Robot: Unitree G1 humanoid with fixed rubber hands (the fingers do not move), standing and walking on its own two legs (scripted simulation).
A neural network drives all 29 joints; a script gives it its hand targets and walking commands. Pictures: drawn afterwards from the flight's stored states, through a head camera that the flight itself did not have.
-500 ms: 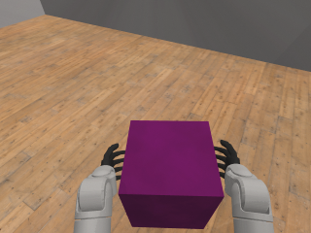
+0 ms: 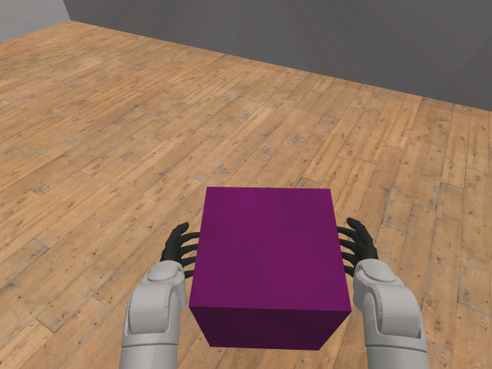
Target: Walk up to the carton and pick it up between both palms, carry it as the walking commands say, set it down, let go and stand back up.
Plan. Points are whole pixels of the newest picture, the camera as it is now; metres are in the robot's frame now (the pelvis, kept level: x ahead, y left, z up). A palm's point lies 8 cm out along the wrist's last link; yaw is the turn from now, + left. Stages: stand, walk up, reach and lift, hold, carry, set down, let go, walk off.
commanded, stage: carry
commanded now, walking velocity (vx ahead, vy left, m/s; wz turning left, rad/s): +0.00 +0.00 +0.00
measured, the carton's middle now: (265, 273) +0.32 +0.00 -0.02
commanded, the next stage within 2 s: hold in 0.24 s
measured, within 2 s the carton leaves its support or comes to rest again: neither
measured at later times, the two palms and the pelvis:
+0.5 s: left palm (170, 272) +0.28 +0.16 +0.04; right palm (352, 260) +0.30 -0.14 +0.05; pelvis +0.01 +0.00 +0.00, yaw +1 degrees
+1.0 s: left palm (170, 272) +0.28 +0.15 +0.05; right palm (357, 260) +0.30 -0.15 +0.05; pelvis +0.01 -0.01 +0.01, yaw +1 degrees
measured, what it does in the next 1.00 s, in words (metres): stands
